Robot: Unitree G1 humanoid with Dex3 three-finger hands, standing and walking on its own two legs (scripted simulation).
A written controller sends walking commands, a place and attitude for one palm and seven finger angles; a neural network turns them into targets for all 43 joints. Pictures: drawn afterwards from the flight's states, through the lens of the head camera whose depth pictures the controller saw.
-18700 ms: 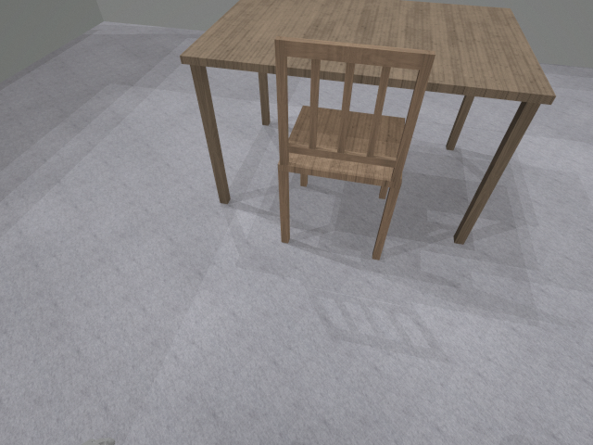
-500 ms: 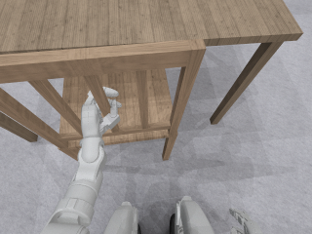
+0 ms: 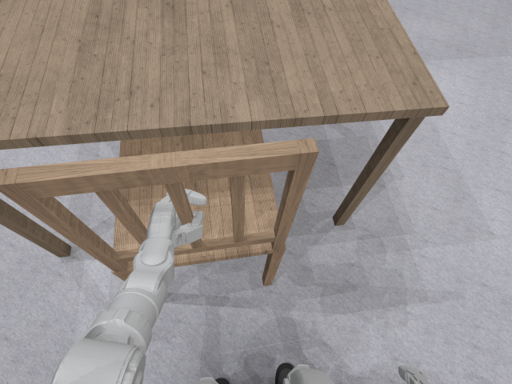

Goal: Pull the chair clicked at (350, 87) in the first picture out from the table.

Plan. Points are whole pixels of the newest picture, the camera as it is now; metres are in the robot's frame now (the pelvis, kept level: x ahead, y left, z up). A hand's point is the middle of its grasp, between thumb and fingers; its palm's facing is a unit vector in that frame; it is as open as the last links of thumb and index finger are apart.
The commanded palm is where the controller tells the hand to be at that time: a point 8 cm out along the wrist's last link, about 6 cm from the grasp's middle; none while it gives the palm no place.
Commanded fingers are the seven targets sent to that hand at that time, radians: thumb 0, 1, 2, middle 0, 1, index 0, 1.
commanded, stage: step backward, pulling the chair out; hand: left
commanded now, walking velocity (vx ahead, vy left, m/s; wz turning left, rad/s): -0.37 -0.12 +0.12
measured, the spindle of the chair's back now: (187, 218) +0.40 +0.11 -0.09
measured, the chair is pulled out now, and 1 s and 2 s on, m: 0.04 0.17 0.23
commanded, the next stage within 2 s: none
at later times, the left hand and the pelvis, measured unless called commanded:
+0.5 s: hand (196, 271) +0.30 +0.09 -0.07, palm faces -0.02 -0.99 -0.13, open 5.3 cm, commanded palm +0.29 +0.14 -0.07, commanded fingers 0.00 0.90 0.90 -0.50 -1.45 -0.50 -1.45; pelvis -0.06 -0.02 +0.00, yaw +0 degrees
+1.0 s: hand (193, 302) +0.25 +0.09 -0.07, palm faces +0.00 -0.99 -0.16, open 5.4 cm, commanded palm +0.24 +0.15 -0.07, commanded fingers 0.00 0.90 0.90 -0.50 -1.45 -0.50 -1.45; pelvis -0.10 -0.02 -0.01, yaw +2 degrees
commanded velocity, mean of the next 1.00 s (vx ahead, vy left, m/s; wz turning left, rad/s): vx -0.38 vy -0.03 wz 0.13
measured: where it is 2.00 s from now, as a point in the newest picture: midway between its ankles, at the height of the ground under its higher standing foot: outside the picture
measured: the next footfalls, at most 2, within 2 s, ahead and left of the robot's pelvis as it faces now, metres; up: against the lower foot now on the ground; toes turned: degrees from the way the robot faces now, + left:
left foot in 1.56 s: -0.16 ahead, +0.15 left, +0.00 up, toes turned +5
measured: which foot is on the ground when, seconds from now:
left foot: down 0.00-1.00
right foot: down 0.00-1.00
